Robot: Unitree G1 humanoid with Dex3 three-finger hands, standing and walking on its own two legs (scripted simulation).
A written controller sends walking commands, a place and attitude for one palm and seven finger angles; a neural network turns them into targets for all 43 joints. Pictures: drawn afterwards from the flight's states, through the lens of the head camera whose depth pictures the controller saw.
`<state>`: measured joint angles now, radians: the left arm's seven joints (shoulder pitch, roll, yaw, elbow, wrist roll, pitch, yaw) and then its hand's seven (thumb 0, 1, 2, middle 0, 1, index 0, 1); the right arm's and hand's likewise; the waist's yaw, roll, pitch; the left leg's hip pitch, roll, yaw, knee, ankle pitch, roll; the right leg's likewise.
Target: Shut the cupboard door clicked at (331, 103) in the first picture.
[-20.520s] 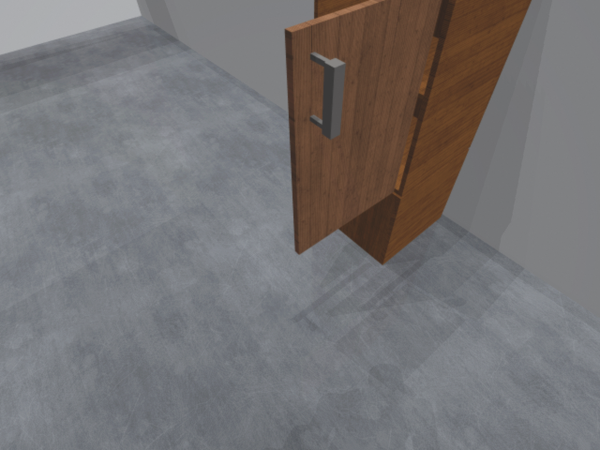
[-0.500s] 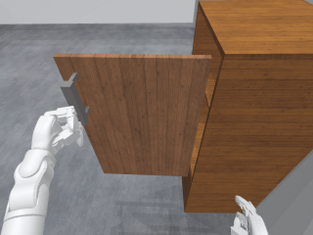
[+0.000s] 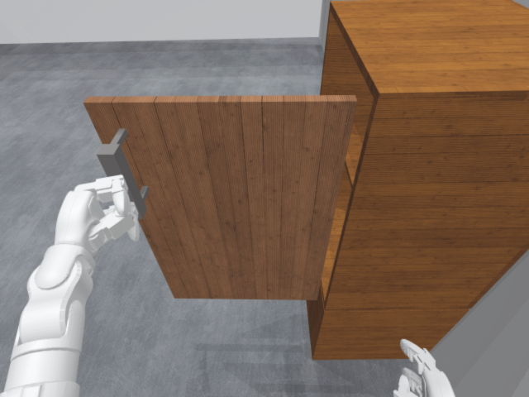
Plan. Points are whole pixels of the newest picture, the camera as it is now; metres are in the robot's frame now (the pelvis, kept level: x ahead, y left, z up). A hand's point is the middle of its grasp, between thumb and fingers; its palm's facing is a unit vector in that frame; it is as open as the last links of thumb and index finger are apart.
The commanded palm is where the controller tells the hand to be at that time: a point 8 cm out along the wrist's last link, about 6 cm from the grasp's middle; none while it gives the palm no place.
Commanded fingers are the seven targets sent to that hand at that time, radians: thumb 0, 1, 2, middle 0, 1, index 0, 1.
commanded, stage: bring the fist close to the handle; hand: left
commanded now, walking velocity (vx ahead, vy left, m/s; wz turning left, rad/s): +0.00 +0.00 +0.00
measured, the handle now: (129, 175) +0.41 +0.25 +0.14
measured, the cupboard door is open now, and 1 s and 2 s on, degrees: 88 76 67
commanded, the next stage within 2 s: push the door shut along its arc in 0.04 s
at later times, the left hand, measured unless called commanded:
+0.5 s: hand (136, 201) +0.35 +0.21 +0.14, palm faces +0.00 -1.00 -0.05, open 3.2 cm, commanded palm +0.33 +0.26 +0.14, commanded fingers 0.00 0.90 0.90 -1.30 -1.50 -1.30 -1.50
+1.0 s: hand (153, 177) +0.41 +0.20 +0.14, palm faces -0.15 -0.99 -0.03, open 3.2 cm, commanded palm +0.40 +0.24 +0.14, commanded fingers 0.00 0.90 0.90 -1.30 -1.50 -1.30 -1.50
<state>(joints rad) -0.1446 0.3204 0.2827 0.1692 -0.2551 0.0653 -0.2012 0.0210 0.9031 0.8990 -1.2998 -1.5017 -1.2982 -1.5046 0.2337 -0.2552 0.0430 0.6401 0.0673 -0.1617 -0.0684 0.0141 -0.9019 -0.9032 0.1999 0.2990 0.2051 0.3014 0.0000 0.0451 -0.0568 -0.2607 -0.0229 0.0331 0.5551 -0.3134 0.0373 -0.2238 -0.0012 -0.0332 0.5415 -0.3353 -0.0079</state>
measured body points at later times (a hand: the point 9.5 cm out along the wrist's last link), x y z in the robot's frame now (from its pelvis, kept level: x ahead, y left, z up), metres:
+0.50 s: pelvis -0.01 -0.01 +0.00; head -0.01 -0.02 +0.45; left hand +0.35 +0.27 +0.15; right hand +0.14 -0.26 -0.09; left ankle -0.01 +0.09 -0.73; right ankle -0.03 -0.11 -0.73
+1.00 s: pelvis -0.02 +0.00 -0.01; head +0.02 +0.00 +0.44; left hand +0.41 +0.26 +0.15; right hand +0.09 -0.27 -0.11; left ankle -0.01 +0.09 -0.73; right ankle -0.03 -0.11 -0.73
